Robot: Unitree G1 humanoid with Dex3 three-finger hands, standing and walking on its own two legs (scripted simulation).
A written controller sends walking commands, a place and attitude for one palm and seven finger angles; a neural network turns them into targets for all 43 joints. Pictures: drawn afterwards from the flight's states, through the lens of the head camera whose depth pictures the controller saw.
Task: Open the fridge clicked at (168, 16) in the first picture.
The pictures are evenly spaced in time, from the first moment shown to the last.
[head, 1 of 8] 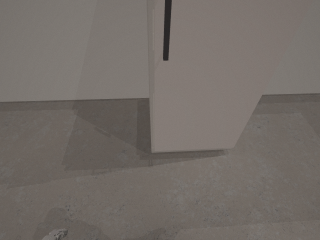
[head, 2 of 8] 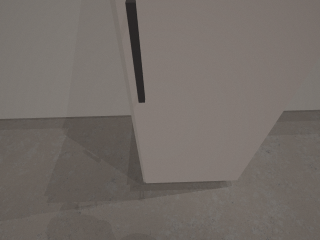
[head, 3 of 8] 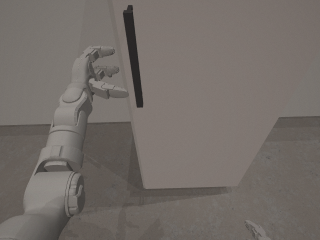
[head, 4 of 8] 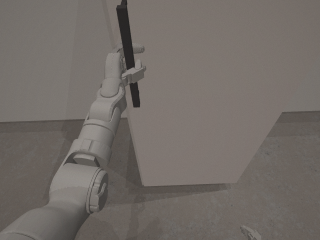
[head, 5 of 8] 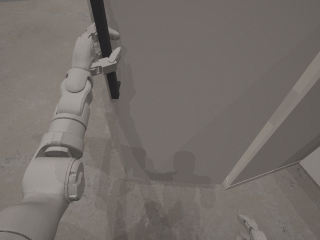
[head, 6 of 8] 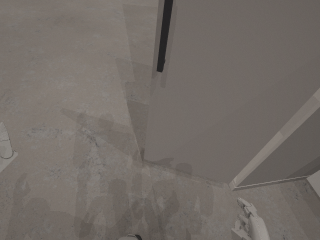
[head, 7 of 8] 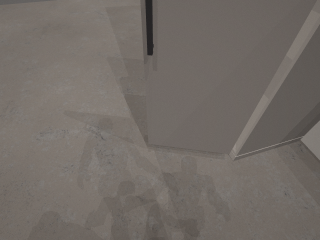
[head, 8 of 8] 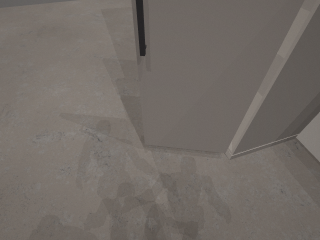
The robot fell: no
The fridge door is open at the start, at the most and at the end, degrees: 0 73 64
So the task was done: yes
